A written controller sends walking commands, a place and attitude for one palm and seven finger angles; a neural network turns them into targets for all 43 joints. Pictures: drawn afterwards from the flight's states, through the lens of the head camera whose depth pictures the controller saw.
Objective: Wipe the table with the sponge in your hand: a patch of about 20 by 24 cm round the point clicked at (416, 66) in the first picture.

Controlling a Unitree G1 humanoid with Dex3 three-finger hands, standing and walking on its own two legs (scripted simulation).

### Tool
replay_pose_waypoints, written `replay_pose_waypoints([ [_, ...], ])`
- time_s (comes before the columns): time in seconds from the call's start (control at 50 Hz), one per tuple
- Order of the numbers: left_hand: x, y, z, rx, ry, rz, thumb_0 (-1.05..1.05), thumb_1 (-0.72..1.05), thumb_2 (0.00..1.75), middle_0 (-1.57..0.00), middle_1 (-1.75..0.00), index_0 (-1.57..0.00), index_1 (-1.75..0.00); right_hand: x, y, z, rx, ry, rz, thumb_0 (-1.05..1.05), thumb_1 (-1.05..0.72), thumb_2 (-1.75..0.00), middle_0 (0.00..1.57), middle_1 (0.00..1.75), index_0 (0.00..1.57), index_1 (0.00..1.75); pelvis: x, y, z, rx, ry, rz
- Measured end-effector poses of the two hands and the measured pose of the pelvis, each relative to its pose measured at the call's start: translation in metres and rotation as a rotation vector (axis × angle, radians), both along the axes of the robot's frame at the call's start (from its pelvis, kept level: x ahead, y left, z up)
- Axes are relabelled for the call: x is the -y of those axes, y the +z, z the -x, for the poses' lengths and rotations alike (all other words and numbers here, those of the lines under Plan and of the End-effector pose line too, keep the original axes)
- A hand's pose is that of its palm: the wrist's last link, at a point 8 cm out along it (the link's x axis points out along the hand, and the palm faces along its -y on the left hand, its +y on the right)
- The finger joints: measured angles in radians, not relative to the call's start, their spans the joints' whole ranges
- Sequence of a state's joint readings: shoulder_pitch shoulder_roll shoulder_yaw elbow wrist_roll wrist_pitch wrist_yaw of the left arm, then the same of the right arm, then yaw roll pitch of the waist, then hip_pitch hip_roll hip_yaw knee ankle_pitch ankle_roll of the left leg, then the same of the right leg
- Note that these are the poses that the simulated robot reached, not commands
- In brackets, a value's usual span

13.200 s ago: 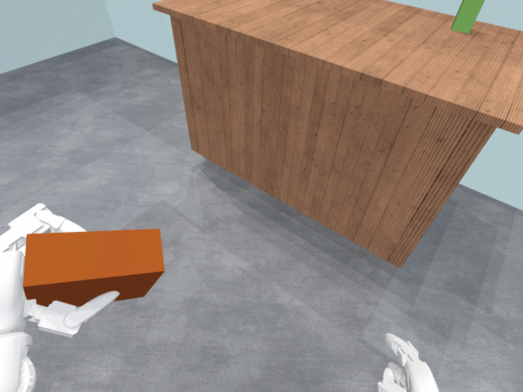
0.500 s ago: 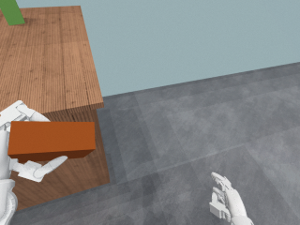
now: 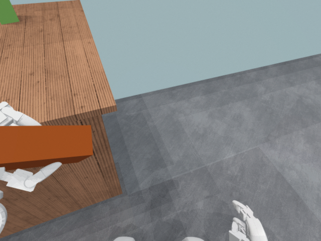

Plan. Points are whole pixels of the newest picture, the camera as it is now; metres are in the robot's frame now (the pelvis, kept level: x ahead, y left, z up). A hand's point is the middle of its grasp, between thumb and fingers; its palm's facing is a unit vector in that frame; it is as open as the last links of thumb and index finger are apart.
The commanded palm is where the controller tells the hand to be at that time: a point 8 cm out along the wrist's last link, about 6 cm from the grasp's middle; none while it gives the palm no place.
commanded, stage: shuffle to correct the standing spot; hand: left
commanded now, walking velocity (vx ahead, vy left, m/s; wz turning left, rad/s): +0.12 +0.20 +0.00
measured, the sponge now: (59, 147) +0.24 +0.21 +0.16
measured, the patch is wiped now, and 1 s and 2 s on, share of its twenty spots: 0.00 0.00 0.00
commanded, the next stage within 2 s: come to a stop and stand still in 1.16 s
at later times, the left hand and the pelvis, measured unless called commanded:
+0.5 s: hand out of the picture +0.24 +0.33 +0.19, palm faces +0.42 -0.78 -0.46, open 9.7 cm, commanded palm +0.17 +0.36 +0.20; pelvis +0.02 +0.08 +0.00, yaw +1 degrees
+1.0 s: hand out of the picture +0.25 +0.40 +0.20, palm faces +0.39 -0.79 -0.46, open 9.7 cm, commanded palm +0.19 +0.45 +0.20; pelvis +0.04 +0.17 +0.01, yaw +1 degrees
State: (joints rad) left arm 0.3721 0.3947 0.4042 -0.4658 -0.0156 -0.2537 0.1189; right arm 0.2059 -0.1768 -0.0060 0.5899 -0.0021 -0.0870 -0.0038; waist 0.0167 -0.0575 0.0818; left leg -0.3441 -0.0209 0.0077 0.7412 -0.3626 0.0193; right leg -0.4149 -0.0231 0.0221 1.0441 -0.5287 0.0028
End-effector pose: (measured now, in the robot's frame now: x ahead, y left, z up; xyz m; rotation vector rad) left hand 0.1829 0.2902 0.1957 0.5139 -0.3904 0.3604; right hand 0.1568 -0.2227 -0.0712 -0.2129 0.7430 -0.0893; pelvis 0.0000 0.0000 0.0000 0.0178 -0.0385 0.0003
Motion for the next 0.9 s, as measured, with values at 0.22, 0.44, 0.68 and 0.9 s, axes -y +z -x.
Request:
replay_pose_waypoints([
  [0.22, -0.004, 0.017, -0.002, -0.102, -0.042, -0.037, 0.0, -0.46, 1.0, -0.81, -1.33, -0.79, -1.34, -0.017, -0.002, 0.011, -0.092, 0.017, -0.04, 0.01, -0.9, -0.9, 0.2, 0.3, 0.2, 0.3, -0.022, 0.021, -0.011, -0.034, 0.017, -0.003],
  [0.44, -0.073, 0.009, -0.013, -0.051, 0.014, -0.055, 0.0, -0.46, 1.0, -0.81, -1.33, -0.79, -1.34, -0.05, 0.008, -0.025, 0.04, -0.022, 0.05, 0.01, -0.9, -0.9, 0.19, 0.3, 0.2, 0.3, -0.076, 0.005, -0.015, -0.016, 0.016, -0.025],
  [0.68, -0.1, 0.024, -0.005, -0.051, 0.027, -0.026, 0.0, -0.46, 1.0, -0.81, -1.33, -0.79, -1.34, -0.123, 0.003, -0.034, -0.016, 0.073, -0.055, 0.01, -0.9, -0.9, 0.2, 0.3, 0.2, 0.3, -0.111, 0.019, -0.026, -0.032, 0.024, -0.015],
  [0.9, -0.154, 0.009, -0.03, -0.053, 0.025, -0.002, 0.0, -0.46, 1.0, -0.81, -1.33, -0.79, -1.34, -0.16, 0.005, -0.033, 0.024, -0.007, -0.024, 0.01, -0.9, -0.9, 0.2, 0.3, 0.2, 0.3, -0.158, 0.01, -0.03, -0.018, 0.015, -0.011],
])
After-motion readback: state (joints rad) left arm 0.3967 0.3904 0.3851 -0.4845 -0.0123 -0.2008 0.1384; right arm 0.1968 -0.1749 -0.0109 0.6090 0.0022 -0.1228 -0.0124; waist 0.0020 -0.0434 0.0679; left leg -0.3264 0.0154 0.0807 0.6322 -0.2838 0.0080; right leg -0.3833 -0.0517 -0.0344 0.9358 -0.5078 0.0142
